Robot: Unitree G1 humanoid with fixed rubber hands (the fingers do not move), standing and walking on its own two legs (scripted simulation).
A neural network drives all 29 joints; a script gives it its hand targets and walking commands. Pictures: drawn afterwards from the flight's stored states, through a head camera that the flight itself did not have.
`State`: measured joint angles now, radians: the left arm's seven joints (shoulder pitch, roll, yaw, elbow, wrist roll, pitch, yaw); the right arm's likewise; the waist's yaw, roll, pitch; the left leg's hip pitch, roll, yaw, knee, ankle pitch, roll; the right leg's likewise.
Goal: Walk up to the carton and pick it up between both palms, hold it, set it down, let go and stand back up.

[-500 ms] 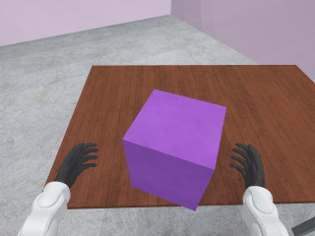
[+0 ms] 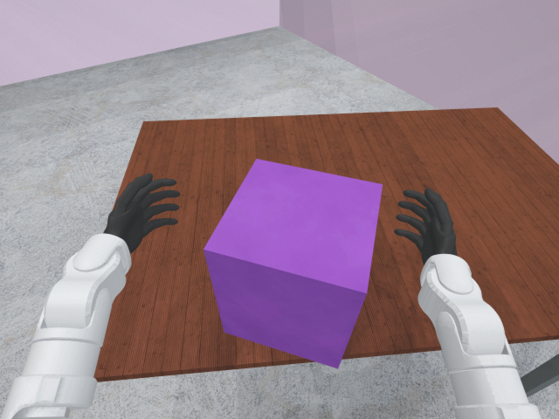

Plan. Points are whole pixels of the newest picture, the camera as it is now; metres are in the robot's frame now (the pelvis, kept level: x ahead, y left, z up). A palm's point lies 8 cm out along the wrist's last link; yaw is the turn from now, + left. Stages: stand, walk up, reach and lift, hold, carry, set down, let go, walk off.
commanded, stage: reach and lift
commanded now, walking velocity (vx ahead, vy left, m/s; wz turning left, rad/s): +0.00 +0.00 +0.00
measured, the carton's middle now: (297, 264) +0.36 -0.03 +0.00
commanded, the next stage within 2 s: none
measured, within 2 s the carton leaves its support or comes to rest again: neither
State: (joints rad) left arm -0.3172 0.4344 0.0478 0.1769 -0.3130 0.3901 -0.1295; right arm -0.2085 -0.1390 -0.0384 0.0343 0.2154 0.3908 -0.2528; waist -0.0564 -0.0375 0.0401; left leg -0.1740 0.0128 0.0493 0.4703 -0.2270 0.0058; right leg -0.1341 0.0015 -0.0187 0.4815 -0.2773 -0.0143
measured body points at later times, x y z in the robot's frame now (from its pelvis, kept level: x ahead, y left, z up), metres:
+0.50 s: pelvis +0.00 +0.00 +0.00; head +0.00 +0.02 +0.45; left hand +0.43 +0.19 +0.18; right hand +0.37 -0.23 +0.16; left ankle +0.02 +0.12 -0.74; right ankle -0.01 -0.11 -0.74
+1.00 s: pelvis +0.00 +0.00 +0.00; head -0.01 +0.02 +0.45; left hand +0.47 +0.18 +0.20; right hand +0.40 -0.23 +0.18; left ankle +0.02 +0.12 -0.74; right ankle -0.01 -0.11 -0.74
